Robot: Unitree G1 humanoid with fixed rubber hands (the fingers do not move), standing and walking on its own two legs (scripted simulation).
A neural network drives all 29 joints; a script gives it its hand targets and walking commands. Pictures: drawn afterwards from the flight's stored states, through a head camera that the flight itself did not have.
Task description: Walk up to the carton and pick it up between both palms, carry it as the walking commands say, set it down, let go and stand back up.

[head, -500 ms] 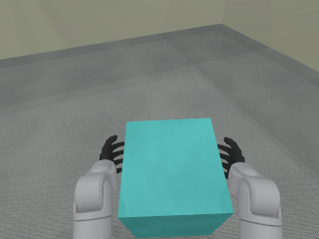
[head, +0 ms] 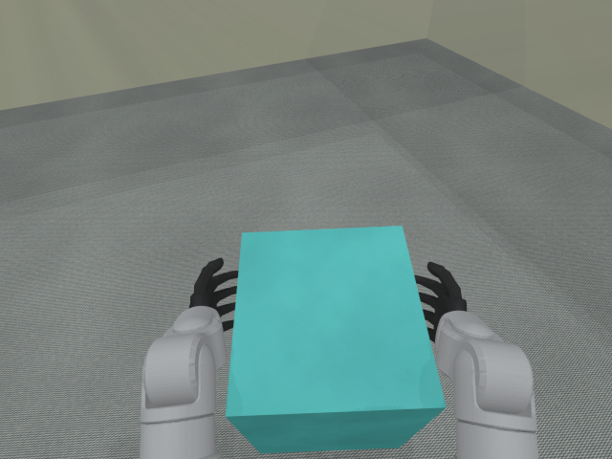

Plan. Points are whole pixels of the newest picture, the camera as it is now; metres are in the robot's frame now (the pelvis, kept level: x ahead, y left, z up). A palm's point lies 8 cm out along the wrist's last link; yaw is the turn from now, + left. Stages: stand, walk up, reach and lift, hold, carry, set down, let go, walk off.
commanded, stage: carry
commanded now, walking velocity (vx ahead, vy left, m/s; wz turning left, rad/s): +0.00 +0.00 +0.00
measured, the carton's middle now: (326, 347) +0.29 +0.00 +0.02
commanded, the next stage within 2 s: none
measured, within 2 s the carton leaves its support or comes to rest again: neither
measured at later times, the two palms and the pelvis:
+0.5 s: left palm (204, 322) +0.29 +0.15 +0.09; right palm (445, 326) +0.29 -0.14 +0.08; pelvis +0.00 +0.00 +0.00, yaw +0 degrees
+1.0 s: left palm (231, 313) +0.29 +0.12 +0.10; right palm (483, 327) +0.27 -0.17 +0.10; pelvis +0.00 -0.02 +0.00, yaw -2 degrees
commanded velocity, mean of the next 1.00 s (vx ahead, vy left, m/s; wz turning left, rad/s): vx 0.00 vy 0.00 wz -0.28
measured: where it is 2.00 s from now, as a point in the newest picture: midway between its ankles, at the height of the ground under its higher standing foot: outside the picture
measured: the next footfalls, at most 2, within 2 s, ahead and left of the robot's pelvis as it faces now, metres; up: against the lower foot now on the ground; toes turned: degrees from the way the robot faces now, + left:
left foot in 1.20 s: +0.06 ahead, +0.10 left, +0.00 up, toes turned -2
right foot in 1.50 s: +0.03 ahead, -0.18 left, +0.00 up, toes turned -15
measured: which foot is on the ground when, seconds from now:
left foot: down 0.00-0.98, up 1.00-1.00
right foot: down 0.00-1.00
